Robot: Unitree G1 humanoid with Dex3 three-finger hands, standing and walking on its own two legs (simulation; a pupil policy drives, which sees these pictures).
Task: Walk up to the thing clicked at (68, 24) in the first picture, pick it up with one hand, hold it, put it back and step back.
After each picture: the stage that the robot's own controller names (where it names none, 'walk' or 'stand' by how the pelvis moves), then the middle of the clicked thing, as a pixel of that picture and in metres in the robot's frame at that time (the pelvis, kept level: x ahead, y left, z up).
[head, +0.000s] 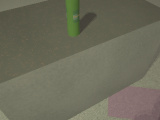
stand; (73, 13) +0.78 +0.07 +0.06
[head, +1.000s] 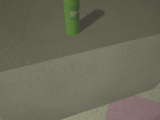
rise first; (71, 9) +0.70 +0.09 +0.09
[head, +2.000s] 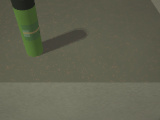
rise first; (29, 27) +0.53 +0.23 +0.10
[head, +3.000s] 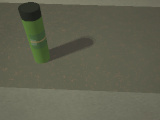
stand; (36, 36) +0.53 +0.21 +0.08
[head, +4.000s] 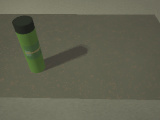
stand; (31, 47) +0.52 +0.23 +0.06
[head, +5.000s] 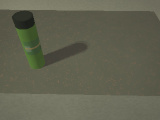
stand; (31, 43) +0.53 +0.24 +0.06
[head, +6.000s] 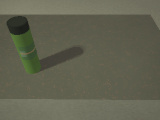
stand; (26, 48) +0.51 +0.25 +0.06
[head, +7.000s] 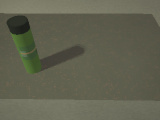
stand; (26, 47) +0.51 +0.25 +0.06
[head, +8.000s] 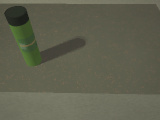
rise first; (26, 40) +0.52 +0.25 +0.07
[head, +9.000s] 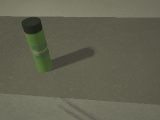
rise first; (39, 47) +0.52 +0.24 +0.07
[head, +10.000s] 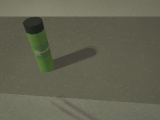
go down; (40, 47) +0.52 +0.24 +0.07
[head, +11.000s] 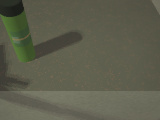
go down; (19, 32) +0.52 +0.21 +0.09
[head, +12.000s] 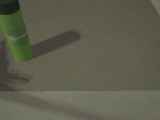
approach; (15, 31) +0.52 +0.22 +0.10
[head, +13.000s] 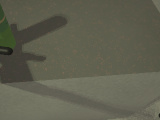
close in; out of the picture +0.53 +0.24 +0.13
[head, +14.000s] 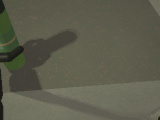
lift; (3, 36) +0.47 +0.22 +0.12
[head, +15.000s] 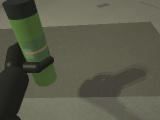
lift; (34, 46) +0.35 +0.15 +0.25
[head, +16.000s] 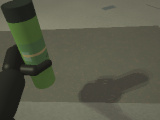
hold; (33, 49) +0.34 +0.16 +0.25
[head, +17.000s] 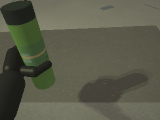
hold; (33, 50) +0.34 +0.16 +0.24
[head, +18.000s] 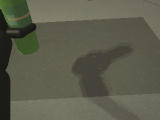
crouch; (17, 14) +0.45 +0.18 +0.29
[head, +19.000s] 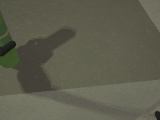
lower; out of the picture +0.49 +0.23 +0.13
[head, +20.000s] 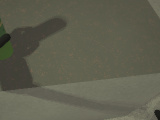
lower; out of the picture +0.50 +0.23 +0.13
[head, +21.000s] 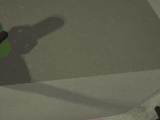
lower; out of the picture +0.51 +0.24 +0.13
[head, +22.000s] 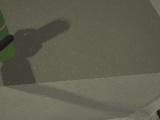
lower; out of the picture +0.50 +0.23 +0.13
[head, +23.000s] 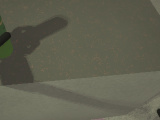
lower; out of the picture +0.50 +0.23 +0.13
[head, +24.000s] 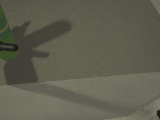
withdraw; out of the picture +0.50 +0.22 +0.13
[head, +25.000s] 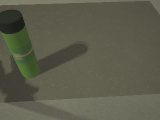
sink last; (21, 48) +0.45 +0.21 +0.11
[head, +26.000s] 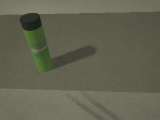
stand; (38, 45) +0.51 +0.23 +0.10
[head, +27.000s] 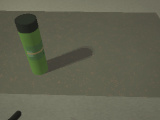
stand; (33, 47) +0.49 +0.22 +0.09
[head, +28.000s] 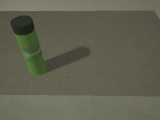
stand; (31, 49) +0.49 +0.23 +0.07
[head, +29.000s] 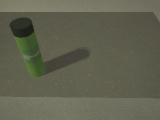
stand; (30, 50) +0.48 +0.23 +0.07
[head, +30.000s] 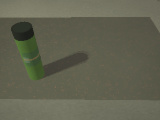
walk; (30, 54) +0.49 +0.23 +0.07
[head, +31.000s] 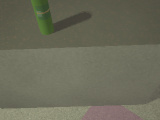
walk; (41, 9) +0.69 +0.23 +0.08
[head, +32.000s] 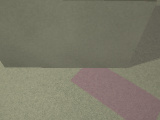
walk; out of the picture +1.07 +0.25 +0.09
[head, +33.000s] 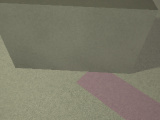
stand; out of the picture +1.16 +0.19 +0.08
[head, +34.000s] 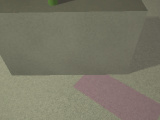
stand; out of the picture +1.15 +0.23 +0.06
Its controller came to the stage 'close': yes
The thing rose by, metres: 0.22
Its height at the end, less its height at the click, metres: +0.00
